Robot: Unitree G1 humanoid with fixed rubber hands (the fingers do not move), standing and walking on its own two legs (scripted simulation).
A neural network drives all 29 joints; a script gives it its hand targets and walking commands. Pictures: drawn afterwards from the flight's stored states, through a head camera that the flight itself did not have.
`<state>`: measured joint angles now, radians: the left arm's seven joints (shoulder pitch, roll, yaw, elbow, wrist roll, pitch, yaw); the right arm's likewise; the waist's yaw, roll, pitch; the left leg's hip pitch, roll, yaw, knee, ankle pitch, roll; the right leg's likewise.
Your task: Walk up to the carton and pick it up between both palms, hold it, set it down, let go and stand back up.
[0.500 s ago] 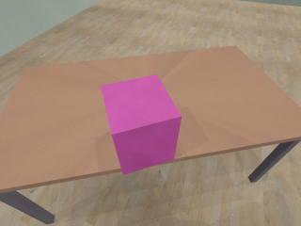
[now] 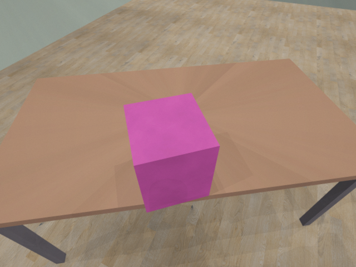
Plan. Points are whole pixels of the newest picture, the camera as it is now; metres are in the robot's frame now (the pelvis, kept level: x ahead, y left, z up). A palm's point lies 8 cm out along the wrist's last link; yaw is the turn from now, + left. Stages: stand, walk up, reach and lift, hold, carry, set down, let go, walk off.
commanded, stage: walk up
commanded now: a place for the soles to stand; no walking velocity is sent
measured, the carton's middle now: (168, 153) +0.44 +0.04 -0.03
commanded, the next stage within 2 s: reach and lift in 0.82 s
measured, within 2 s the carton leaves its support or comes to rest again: neither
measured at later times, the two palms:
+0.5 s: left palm out of the picture +0.05 +0.24 -0.12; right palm out of the picture +0.07 -0.25 -0.12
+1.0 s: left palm out of the picture +0.09 +0.25 -0.14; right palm out of the picture +0.15 -0.25 -0.13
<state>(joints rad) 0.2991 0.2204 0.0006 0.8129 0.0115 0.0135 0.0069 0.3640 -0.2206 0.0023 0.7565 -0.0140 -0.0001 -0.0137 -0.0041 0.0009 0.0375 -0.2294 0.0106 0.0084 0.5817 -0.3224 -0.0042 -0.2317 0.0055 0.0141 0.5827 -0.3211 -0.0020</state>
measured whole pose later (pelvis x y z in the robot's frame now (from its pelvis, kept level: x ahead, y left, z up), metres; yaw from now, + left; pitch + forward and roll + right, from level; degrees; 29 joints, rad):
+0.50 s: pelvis +0.00 -0.01 +0.00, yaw +5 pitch -2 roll -1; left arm 0.27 0.24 0.00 0.84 0.01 0.02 0.01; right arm 0.36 -0.22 0.00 0.76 -0.01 0.00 -0.02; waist 0.00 0.00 0.05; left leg -0.24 0.00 -0.09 0.59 -0.31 -0.02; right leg -0.20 0.00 -0.08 0.56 -0.33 -0.02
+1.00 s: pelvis -0.03 -0.03 -0.03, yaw +5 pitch +1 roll -1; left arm 0.12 0.29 0.07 0.56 0.01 0.40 0.02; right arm 0.00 -0.19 -0.06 0.92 -0.03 -0.10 0.04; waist -0.01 -0.03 0.11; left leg -0.48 0.01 -0.09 0.87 -0.40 -0.04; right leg -0.44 0.00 -0.09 0.85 -0.43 -0.04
